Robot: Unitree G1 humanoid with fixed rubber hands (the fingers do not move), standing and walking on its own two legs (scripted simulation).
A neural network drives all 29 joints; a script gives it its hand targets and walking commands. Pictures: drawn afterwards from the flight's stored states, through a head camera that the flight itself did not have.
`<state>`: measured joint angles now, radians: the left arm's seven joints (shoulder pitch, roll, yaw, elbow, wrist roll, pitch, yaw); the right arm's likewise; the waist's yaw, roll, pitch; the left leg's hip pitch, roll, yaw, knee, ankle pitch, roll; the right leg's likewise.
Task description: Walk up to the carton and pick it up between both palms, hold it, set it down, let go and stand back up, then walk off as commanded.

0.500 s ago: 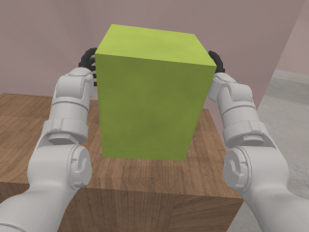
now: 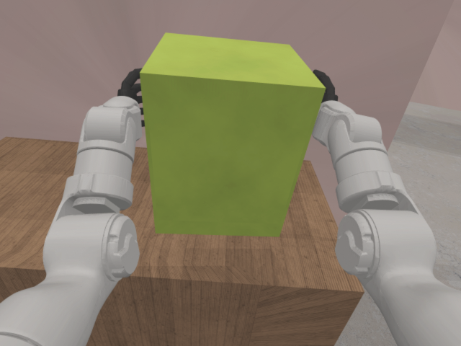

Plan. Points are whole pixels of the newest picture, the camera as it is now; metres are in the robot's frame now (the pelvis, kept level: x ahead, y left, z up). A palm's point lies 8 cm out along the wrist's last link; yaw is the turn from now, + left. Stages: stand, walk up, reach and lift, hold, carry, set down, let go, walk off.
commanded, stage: hold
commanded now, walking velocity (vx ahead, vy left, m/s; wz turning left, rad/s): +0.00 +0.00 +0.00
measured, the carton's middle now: (223, 137) +0.40 +0.03 +0.24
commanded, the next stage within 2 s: none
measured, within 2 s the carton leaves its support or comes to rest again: neither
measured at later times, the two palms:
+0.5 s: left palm (128, 104) +0.36 +0.18 +0.31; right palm (329, 107) +0.37 -0.13 +0.32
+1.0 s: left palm (131, 100) +0.36 +0.18 +0.31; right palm (331, 106) +0.37 -0.14 +0.32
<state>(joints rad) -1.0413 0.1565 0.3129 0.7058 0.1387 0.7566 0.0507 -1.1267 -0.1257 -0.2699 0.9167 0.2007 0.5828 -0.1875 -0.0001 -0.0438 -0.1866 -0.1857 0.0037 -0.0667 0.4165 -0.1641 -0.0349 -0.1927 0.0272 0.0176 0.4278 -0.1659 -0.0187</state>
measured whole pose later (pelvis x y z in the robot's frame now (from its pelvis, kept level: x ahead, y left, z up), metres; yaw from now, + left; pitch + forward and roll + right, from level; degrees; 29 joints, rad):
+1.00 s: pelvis +0.00 +0.00 +0.00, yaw +0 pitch -4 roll +0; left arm -1.07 0.14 0.31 0.68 0.14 0.80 0.09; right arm -1.16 -0.16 -0.27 0.93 0.23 0.61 -0.19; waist 0.00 -0.04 -0.21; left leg -0.19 0.01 -0.07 0.42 -0.16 -0.04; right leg -0.19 0.03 0.02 0.43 -0.16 -0.02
